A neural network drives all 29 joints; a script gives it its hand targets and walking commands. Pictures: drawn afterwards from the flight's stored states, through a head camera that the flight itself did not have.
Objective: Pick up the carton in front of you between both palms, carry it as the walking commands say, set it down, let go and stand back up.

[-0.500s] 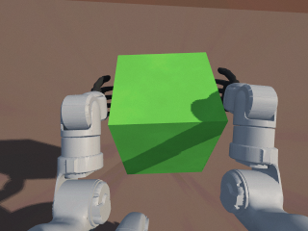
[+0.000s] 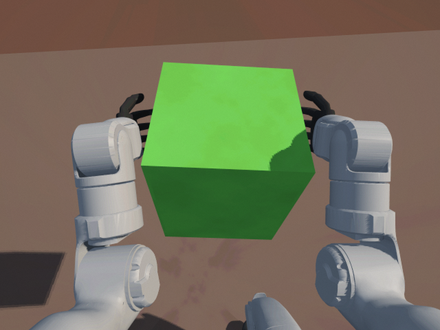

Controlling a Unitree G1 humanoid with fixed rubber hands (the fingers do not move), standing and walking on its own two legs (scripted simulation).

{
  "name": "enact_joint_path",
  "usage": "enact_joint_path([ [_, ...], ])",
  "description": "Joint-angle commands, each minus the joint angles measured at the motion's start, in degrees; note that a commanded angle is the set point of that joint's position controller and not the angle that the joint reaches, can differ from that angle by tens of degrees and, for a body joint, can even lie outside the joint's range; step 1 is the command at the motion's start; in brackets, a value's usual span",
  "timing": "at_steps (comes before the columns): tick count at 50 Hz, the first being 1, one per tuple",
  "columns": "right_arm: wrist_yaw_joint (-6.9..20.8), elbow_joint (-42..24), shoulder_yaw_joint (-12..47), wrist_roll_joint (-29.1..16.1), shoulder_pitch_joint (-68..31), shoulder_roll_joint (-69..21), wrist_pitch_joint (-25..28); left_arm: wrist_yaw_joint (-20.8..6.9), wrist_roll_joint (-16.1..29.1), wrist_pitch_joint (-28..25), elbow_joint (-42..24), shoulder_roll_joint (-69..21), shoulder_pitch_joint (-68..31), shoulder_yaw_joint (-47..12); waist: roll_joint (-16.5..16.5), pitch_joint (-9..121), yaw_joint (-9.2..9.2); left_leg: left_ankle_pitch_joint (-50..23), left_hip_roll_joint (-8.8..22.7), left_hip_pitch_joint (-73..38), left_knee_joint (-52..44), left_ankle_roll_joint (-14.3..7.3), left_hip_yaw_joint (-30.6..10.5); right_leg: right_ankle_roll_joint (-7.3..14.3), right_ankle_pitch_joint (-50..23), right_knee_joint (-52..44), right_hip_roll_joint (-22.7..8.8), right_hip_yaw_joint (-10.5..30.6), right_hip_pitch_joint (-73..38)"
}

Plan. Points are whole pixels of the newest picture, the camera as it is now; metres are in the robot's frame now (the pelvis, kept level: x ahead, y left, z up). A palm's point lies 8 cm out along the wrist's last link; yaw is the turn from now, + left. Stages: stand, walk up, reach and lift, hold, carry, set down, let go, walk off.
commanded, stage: carry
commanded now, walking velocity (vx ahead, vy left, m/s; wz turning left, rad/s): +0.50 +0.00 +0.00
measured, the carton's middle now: (223, 160) +0.39 -0.03 +0.09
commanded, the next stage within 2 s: none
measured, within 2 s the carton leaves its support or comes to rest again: neither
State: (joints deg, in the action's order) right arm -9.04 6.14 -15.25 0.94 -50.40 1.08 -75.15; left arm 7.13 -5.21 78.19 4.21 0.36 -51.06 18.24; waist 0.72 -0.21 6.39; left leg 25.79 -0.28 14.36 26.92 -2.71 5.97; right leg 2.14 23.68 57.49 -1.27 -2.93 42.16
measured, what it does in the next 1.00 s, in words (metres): climbs: right foot 0.03 m higher, then left foot 0.03 m higher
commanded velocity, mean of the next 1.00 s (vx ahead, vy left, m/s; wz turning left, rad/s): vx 0.50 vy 0.00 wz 0.00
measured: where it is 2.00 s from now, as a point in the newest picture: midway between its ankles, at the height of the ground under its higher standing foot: (195, 121)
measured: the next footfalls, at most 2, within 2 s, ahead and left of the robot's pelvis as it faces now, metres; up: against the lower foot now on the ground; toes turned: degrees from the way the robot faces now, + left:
right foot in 0.08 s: +0.24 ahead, -0.11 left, +0.03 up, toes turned -5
left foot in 0.48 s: +0.48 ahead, +0.10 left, +0.07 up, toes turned +6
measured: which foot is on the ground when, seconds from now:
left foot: down 0.00-0.12, up 0.14-0.46, down 0.48-0.90, up 0.92-1.00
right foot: up 0.00-0.06, down 0.08-0.50, up 0.52-0.86, down 0.88-1.00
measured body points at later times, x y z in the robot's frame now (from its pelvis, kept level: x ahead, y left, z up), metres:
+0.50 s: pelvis +0.32 +0.00 +0.02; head +0.34 +0.00 +0.47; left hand +0.71 +0.17 +0.20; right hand +0.72 -0.13 +0.21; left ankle +0.44 +0.09 -0.67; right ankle +0.20 -0.10 -0.69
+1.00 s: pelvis +0.62 -0.02 +0.08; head +0.64 -0.02 +0.53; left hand +0.99 +0.16 +0.23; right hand +1.02 -0.15 +0.24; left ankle +0.52 +0.09 -0.53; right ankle +0.67 -0.10 -0.64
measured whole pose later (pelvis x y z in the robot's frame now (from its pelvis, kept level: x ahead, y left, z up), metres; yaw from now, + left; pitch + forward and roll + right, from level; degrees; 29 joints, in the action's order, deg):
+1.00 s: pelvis +0.62 -0.02 +0.08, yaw +0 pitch +4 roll -1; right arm -7.2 12.2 -17.4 3.6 -51.7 2.7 -76.7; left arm 8.1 -4.0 76.9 10.4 0.4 -49.3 13.5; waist 0.8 1.7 -4.5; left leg 27.3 0.0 29.9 76.1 -2.3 -0.1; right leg 3.9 22.1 36.7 1.3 -7.5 26.9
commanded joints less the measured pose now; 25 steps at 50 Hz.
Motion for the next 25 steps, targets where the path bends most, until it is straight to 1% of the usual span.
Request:
enact_joint_path([
  [1, 15.6, -4.7, 34.8, -27.6, -47.2, -63.3, -0.8, -8.9, 17.8, -2.0, 0.1, -52.6, -38.5, -31.4, 7.6, 26.6, -2.82, -27.8, 13.0, -16.9, -5.5, -8.5, -10.5, 0.2, -3.6, -13.5, 1.9, -4.7, -7.8],
  [2, 15.7, -2.7, 34.3, -26.7, -46.1, -62.9, -0.9, -9.2, 18.0, -1.9, 1.4, -52.7, -38.1, -31.6, 8.0, 26.7, -3.91, -33.3, 12.5, -14.9, -3.2, -7.3, -8.1, 0.8, -3.6, -16.9, 4.2, -7.9, -13.7],
  [3, 15.8, -0.8, 33.8, -26.0, -45.1, -62.8, -0.9, -9.6, 18.4, -1.9, 3.2, -53.3, -37.4, -31.8, 7.1, 28.3, -6.45, -42.2, 11.5, -11.5, 3.0, -5.7, -4.6, 1.8, -6.6, -20.9, 6.7, -11.3, -23.8],
  [4, 15.9, 1.2, 33.4, -25.2, -43.2, -63.0, -0.9, -10.1, 18.9, -2.1, 5.0, -54.2, -37.4, -31.7, 4.8, 32.0, -9.04, -48.2, 9.5, -6.3, 11.8, -3.0, -0.3, 3.6, -9.2, -24.2, 7.7, -11.7, -37.9],
  [5, 16.1, 1.8, 32.8, -24.4, -44.2, -62.5, -0.9, -10.7, 19.8, -2.3, 6.6, -55.6, -36.0, -31.6, 0.7, 37.1, -12.69, -34.4, 8.5, 4.0, 23.5, -0.5, -0.1, 5.8, -3.4, -25.8, -0.4, 0.1, -53.1],
  [6, 16.4, 2.9, 31.7, -23.7, -44.4, -63.4, -1.2, -11.0, 20.0, -3.1, 7.0, -55.2, -37.1, -31.3, -18.0, 40.4, -12.68, -11.1, -0.8, 21.5, 40.6, 2.8, -0.6, 15.1, -0.8, -33.5, -16.3, 34.5, -62.7],
  [7, 16.4, 3.2, 31.3, -22.7, -45.8, -62.9, -1.0, -11.5, 21.9, -3.2, 5.2, -57.3, -38.7, -32.4, -16.8, 35.0, -13.00, 5.1, -3.5, 31.0, 51.8, 1.8, -6.4, 17.5, -10.3, -37.6, -17.7, 42.9, -62.3],
  [8, 16.1, 3.2, 30.3, -22.0, -44.9, -63.1, -0.8, -12.0, 24.5, -3.2, 1.8, -59.5, -42.3, -34.1, -9.1, 31.8, -12.15, 4.0, -1.5, 35.1, 58.3, 0.4, -8.4, 17.1, -20.0, -33.7, -17.1, 36.7, -59.7],
  [9, 15.5, 2.6, 29.1, -20.9, -43.2, -62.4, -0.7, -12.4, 27.2, -3.3, -1.4, -62.0, -45.9, -35.8, -2.2, 31.0, -12.24, 2.3, 0.2, 36.0, 59.0, 0.0, -8.1, 15.7, -28.2, -30.5, -16.3, 30.3, -57.3],
  [10, 14.8, 2.4, 28.3, -19.9, -42.1, -62.1, -0.7, -12.8, 29.8, -3.5, -4.3, -63.4, -49.6, -37.2, -0.7, 30.5, -11.45, 0.3, 1.4, 35.7, 56.0, -0.3, -8.4, 13.2, -27.4, -30.5, -14.9, 26.0, -55.0],
  [11, 14.0, 2.0, 27.4, -18.7, -41.0, -61.4, -0.6, -13.0, 31.7, -3.6, -6.7, -65.0, -52.4, -38.2, -2.2, 30.8, -10.29, -0.8, 2.1, 34.5, 52.6, -0.6, -8.5, 11.1, -22.6, -31.5, -13.7, 23.1, -53.6],
  [12, 13.3, 1.2, 27.1, -17.8, -40.7, -60.5, -0.5, -13.1, 33.0, -3.7, -8.5, -65.8, -54.0, -38.6, -3.8, 31.1, -10.00, -1.2, 2.1, 33.4, 50.3, -0.7, -7.8, 10.3, -20.0, -32.4, -13.2, 21.7, -52.8],
  [14, 12.1, -0.4, 26.9, -16.3, -40.2, -58.9, -0.4, -13.3, 34.3, -3.5, -10.6, -65.7, -54.9, -38.9, -5.2, 30.3, -10.27, -0.8, 1.9, 34.3, 46.8, -0.5, -5.8, 11.1, -18.5, -33.9, -13.2, 19.9, -51.9],
  [16, 11.2, -1.4, 27.0, -15.1, -40.0, -56.9, -0.7, -13.4, 34.6, -3.0, -11.0, -64.4, -54.5, -38.6, -5.9, 29.1, -10.90, -1.3, 2.7, 35.8, 40.1, 0.1, -4.5, 12.2, -18.1, -35.3, -13.6, 17.7, -51.7],
  [17, 10.9, -1.1, 27.1, -14.5, -39.4, -56.1, -1.0, -13.3, 34.3, -2.7, -10.2, -63.7, -53.5, -38.3, -6.1, 28.4, -11.02, -2.2, 3.2, 34.4, 34.9, 0.5, -4.2, 12.0, -18.5, -35.7, -13.3, 15.6, -50.6],
  [18, 10.7, -0.3, 27.1, -14.0, -38.5, -55.4, -1.3, -13.4, 33.8, -2.4, -8.9, -63.0, -52.0, -37.9, -6.8, 27.7, -11.08, -3.7, 3.1, 31.5, 29.3, 0.6, -3.5, 11.3, -19.6, -36.1, -12.7, 13.2, -48.8],
  [19, 10.7, 0.6, 27.3, -13.6, -37.8, -55.1, -1.5, -13.4, 33.2, -2.2, -7.3, -62.5, -50.6, -37.6, -7.9, 27.1, -11.11, -5.3, 2.5, 27.8, 24.0, 0.6, -2.0, 10.4, -21.3, -36.4, -12.1, 10.8, -47.0],
  [20, 10.9, 1.7, 27.4, -13.5, -37.3, -55.0, -1.7, -13.5, 32.4, -2.0, -5.5, -62.0, -49.4, -37.2, -8.8, 26.4, -10.92, -5.8, 1.2, 23.9, 19.6, 0.5, 0.5, 9.5, -23.3, -36.3, -11.5, 8.4, -45.4],
  [21, 11.2, 2.9, 27.7, -13.6, -37.0, -55.0, -1.8, -13.6, 31.6, -1.9, -3.7, -61.6, -48.4, -36.7, -9.8, 25.8, -10.37, -5.7, -0.4, 19.2, 15.7, 0.1, 3.1, 8.5, -25.8, -35.5, -11.1, 6.3, -43.6],
  [22, 11.6, 4.2, 27.8, -13.9, -37.0, -55.4, -1.9, -13.7, 30.9, -1.9, -1.8, -61.3, -47.4, -36.2, -10.0, 26.4, -8.78, -6.3, -2.9, 12.1, 12.6, -0.6, 6.1, 7.4, -33.0, -32.4, -10.8, 4.1, -41.4],
  [23, 12.0, 5.9, 27.8, -14.3, -36.5, -56.1, -1.8, -13.8, 30.4, -1.8, -0.3, -61.3, -46.8, -35.8, -8.3, 28.7, -5.46, -9.5, -5.6, 0.4, 7.9, -1.6, 9.4, 5.3, -42.1, -24.6, -9.6, 0.0, -37.7],
  [24, 12.4, 8.1, 27.3, -15.0, -35.1, -56.6, -1.6, -13.9, 29.6, -1.8, 1.1, -61.3, -46.4, -35.3, -4.9, 33.6, -1.99, -10.4, -4.1, -15.1, 7.2, -3.2, 6.5, 2.5, -43.3, -14.1, -7.6, -3.2, -31.2],
  [25, 12.9, 8.8, 27.1, -15.6, -34.3, -56.9, -1.1, -14.1, 28.3, -1.7, 2.2, -60.9, -46.0, -34.4, 5.1, 38.1, 0.52, 5.7, 9.9, -26.7, 0.4, -8.5, -20.0, -1.3, -25.6, 0.9, -3.5, -3.8, -17.9],
])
